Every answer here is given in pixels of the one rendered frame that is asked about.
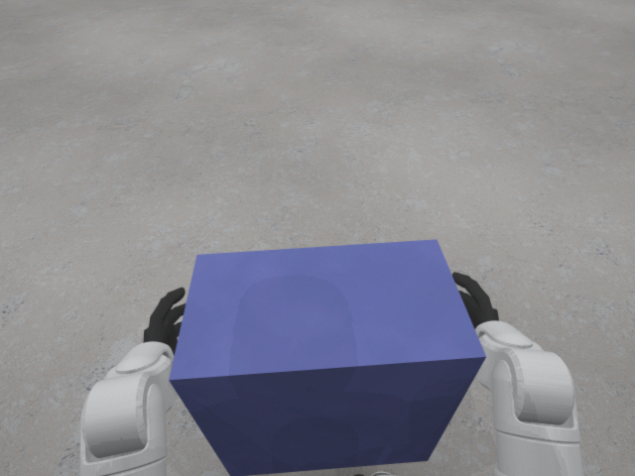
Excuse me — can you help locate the robot left hand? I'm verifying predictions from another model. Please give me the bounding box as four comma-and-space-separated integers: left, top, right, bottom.
143, 288, 186, 356

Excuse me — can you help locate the left robot forearm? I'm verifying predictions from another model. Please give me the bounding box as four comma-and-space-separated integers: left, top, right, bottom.
79, 341, 178, 476

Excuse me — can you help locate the robot right hand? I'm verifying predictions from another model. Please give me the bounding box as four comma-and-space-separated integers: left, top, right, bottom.
452, 272, 499, 329

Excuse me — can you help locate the right robot forearm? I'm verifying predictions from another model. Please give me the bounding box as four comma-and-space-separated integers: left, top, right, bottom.
475, 320, 583, 476

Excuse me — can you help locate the carton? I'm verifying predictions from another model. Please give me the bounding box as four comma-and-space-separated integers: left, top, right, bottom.
169, 239, 486, 476

